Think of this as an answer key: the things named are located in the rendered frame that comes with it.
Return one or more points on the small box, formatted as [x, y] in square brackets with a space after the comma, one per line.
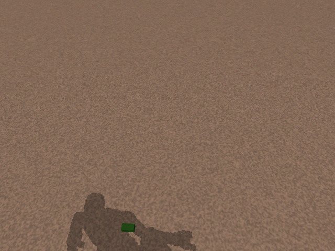
[126, 227]

